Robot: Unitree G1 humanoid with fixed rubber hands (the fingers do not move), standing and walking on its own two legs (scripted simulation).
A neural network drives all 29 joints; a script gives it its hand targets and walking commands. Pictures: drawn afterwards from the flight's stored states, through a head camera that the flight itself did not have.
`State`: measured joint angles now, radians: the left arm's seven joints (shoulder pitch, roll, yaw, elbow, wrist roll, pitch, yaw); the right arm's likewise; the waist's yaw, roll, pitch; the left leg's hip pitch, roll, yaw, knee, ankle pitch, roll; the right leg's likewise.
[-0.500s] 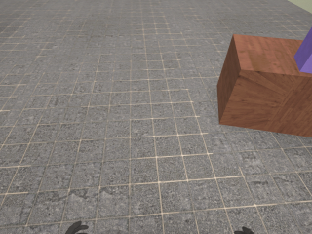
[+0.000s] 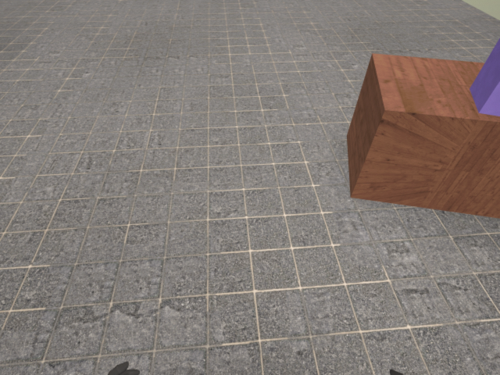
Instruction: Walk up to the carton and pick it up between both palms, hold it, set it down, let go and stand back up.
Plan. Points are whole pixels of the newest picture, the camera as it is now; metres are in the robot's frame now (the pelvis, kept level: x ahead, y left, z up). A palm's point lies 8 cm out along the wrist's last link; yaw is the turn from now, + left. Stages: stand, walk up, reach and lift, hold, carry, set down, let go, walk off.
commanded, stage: stand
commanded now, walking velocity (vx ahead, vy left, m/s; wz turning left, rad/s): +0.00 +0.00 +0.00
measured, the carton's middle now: out of the picture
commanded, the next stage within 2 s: walk up in 0.50 s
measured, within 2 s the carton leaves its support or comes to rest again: neither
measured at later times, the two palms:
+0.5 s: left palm out of the picture +0.09 +0.25 -0.11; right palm out of the picture +0.09 -0.25 -0.10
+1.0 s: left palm (152, 362) +0.18 +0.18 -0.10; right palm out of the picture +0.01 -0.36 -0.11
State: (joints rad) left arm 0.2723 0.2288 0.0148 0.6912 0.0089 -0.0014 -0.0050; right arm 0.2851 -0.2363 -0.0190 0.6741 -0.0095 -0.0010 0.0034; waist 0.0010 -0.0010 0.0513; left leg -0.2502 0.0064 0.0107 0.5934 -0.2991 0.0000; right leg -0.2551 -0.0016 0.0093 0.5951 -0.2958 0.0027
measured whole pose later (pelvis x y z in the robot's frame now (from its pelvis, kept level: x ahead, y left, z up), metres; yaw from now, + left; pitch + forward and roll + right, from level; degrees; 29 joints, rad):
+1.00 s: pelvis +0.04 -0.07 -0.01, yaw -12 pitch -4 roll +3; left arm 0.31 0.30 0.09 0.67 0.05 0.05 -0.12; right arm 0.38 -0.30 -0.08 0.79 -0.08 -0.07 -0.05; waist -0.01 -0.07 0.06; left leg -0.08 0.12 0.19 0.55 -0.39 -0.02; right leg -0.54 -0.13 0.06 0.86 -0.32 0.02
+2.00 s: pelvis +0.35 -0.41 -0.02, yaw -14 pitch -5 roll +0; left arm 0.28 0.26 0.04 0.67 0.03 0.00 -0.04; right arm 0.38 -0.30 -0.06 0.69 -0.03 0.00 -0.03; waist 0.02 0.03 0.09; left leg -0.44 0.05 -0.03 1.31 -0.48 0.03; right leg -0.35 -0.07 -0.13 0.80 -0.37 -0.04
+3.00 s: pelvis +0.60 -0.72 -0.03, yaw -9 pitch -3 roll +1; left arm 0.33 0.32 0.02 0.68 0.07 0.11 -0.04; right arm 0.32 -0.22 -0.04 0.62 -0.06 -0.04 -0.09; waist 0.04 -0.13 0.09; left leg -0.40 0.01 0.08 0.80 -0.35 0.05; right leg -0.48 -0.04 -0.05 1.25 -0.50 0.02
